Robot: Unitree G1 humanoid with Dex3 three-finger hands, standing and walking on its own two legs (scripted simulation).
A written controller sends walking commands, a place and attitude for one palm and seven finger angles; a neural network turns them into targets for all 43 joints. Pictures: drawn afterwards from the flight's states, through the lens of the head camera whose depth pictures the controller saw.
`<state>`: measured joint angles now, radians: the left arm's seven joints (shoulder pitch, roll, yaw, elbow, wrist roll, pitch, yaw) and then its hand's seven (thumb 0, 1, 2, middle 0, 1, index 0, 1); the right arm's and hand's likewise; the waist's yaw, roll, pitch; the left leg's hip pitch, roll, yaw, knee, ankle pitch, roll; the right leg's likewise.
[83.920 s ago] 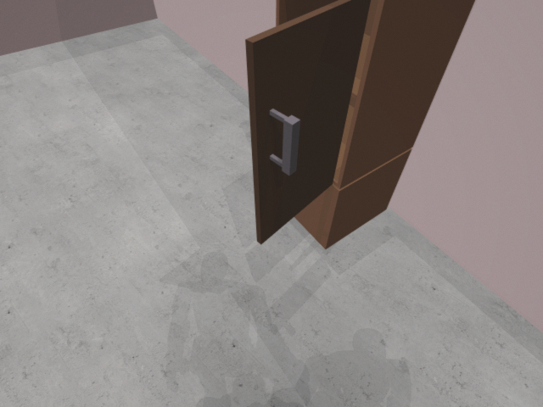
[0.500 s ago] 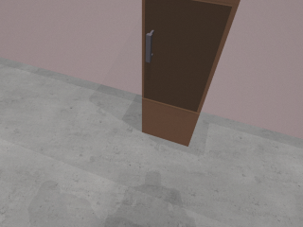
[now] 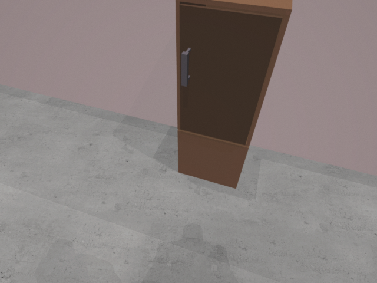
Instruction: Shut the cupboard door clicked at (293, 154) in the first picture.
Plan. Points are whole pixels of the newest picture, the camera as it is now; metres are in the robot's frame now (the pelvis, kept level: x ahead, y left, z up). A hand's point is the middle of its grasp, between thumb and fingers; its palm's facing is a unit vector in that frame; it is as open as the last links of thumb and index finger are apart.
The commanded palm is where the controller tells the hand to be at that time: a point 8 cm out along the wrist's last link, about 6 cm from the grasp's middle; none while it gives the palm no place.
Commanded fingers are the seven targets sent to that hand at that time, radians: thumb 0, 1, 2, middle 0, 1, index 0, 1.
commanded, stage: let the arm hang, fingers relaxed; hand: left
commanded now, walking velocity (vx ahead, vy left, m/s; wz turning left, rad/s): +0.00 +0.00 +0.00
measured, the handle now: (186, 67) +0.89 +0.06 +0.03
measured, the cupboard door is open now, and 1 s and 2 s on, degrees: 0 0 0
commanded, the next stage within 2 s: look to check the result in 0.10 s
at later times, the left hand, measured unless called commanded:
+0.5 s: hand out of the picture +0.02 +0.20 -0.17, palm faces +0.00 -0.97 -0.26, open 7.4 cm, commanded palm none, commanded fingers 0.00 0.90 0.90 -0.20 -0.30 -0.20 -0.30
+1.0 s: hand out of the picture +0.06 +0.20 -0.17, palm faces -0.01 -0.96 -0.27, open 7.4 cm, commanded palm none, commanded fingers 0.00 0.90 0.90 -0.20 -0.30 -0.20 -0.30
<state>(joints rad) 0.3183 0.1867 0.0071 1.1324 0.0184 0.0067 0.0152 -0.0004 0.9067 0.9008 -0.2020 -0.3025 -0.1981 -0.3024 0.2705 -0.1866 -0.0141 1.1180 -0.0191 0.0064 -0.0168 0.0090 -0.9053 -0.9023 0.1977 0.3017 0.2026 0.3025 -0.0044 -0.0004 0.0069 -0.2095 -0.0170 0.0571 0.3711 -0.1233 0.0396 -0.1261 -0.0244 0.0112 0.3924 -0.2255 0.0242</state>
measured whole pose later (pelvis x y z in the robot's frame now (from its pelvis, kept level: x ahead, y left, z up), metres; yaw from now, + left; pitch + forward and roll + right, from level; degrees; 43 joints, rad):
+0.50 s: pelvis +0.01 -0.01 +0.00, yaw +0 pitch -2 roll +0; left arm 0.26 0.23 0.01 1.13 0.02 0.00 0.01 0.00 0.91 0.90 -0.20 -0.30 -0.20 -0.30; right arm 0.23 -0.24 -0.02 1.12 -0.02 0.00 -0.01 0.01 -0.91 -0.90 0.20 0.30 0.20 0.30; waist -0.01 0.01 0.03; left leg -0.20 0.00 0.05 0.37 -0.13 0.02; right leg -0.11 -0.01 0.01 0.37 -0.23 0.01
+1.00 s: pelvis +0.03 -0.02 +0.00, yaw +0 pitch -2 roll +0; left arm 0.21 0.26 0.01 1.13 0.01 -0.01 0.01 0.00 0.91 0.90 -0.20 -0.30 -0.20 -0.30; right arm 0.17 -0.26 -0.01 1.13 -0.02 0.00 -0.01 0.01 -0.90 -0.90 0.20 0.30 0.20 0.30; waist -0.01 0.01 0.04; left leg -0.17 0.01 0.05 0.34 -0.15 0.01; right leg -0.07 0.00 0.01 0.33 -0.23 0.00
